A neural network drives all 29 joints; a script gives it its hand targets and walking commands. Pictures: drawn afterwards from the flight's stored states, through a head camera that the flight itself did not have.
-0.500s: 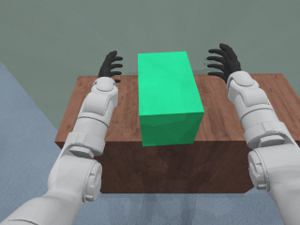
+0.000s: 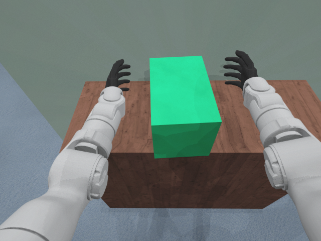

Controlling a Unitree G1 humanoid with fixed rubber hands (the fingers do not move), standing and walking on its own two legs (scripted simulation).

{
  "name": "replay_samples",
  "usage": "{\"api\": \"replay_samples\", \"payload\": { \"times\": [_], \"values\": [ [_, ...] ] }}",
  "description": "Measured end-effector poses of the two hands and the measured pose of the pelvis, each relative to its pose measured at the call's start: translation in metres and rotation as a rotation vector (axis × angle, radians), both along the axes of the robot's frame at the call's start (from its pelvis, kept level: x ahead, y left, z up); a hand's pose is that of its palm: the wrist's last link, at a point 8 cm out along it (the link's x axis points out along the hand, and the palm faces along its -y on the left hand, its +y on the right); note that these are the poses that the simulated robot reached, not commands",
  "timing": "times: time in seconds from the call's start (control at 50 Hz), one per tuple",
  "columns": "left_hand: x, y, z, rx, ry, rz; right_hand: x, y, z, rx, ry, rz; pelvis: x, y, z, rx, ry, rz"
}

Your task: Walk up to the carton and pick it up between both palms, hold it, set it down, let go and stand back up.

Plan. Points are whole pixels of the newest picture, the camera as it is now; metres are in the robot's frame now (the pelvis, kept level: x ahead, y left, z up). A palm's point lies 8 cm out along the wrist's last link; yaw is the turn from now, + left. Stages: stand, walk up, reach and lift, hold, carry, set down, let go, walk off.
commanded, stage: reach and lift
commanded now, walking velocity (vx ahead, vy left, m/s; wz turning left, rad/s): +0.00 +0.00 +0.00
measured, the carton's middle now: (178, 105) +0.48 +0.02 +0.02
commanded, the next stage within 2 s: none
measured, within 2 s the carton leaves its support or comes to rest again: neither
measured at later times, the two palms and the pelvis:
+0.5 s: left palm (123, 102) +0.43 +0.18 +0.07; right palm (240, 90) +0.49 -0.15 +0.09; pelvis +0.01 +0.00 -0.01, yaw +0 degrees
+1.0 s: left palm (132, 103) +0.43 +0.15 +0.07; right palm (227, 93) +0.48 -0.11 +0.08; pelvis +0.01 +0.00 -0.01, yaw +0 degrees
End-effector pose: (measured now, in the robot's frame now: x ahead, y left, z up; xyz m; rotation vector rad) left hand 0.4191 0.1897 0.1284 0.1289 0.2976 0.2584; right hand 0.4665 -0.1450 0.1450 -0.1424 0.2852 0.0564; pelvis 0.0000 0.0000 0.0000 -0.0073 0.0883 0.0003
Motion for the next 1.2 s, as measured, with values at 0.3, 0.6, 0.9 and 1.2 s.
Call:
{"api": "replay_samples", "payload": {
  "times": [0.3,0.6,0.9,1.2],
  "values": [
    [0.005,-0.001,-0.044,-0.018,-0.017,-0.029,0.01,-0.002,-0.04,-0.016,-0.006,0.019,0.001,0.002,-0.005,-0.002,0.12,-0.001],
    [0.013,-0.017,-0.06,-0.036,-0.028,-0.052,0.022,0.005,-0.056,0.011,-0.02,0.05,0.007,-0.004,-0.007,-0.002,0.184,-0.005],
    [0.011,-0.038,-0.061,-0.093,-0.023,-0.056,0.016,0.033,-0.06,0.142,-0.007,0.003,0.006,-0.003,-0.007,-0.003,0.184,-0.005],
    [0.009,-0.04,-0.06,-0.099,-0.03,-0.023,0.015,0.035,-0.063,0.202,0.005,-0.046,0.006,-0.003,-0.007,-0.003,0.183,-0.005]
  ]
}}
